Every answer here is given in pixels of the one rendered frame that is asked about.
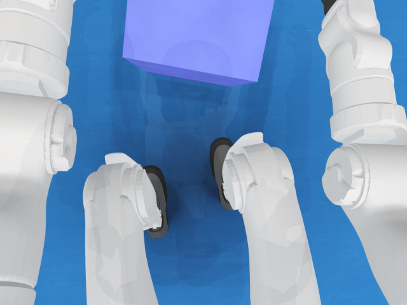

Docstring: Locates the robot thigh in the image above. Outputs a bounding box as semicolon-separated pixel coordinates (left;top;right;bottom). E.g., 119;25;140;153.
85;162;159;305
224;143;321;305

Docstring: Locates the left robot thigh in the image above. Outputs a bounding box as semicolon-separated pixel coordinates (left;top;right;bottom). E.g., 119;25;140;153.
85;162;159;305

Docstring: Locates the robot right upper arm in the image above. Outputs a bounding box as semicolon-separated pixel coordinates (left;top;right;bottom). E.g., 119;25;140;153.
322;143;407;305

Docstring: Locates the robot right hand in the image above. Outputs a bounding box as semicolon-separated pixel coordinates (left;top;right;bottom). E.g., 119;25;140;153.
321;0;337;16

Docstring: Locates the robot left upper arm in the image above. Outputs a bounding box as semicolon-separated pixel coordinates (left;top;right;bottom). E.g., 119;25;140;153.
0;91;77;305

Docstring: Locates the left robot forearm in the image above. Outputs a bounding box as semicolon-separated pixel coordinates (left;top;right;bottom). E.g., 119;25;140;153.
0;0;76;99

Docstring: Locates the right robot thigh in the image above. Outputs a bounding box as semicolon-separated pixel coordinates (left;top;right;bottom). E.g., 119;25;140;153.
224;143;321;305

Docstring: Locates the carton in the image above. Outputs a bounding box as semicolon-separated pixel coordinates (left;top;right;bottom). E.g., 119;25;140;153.
122;0;274;87

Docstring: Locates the right robot forearm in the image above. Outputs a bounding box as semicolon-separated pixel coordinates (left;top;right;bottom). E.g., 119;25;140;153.
318;0;407;146

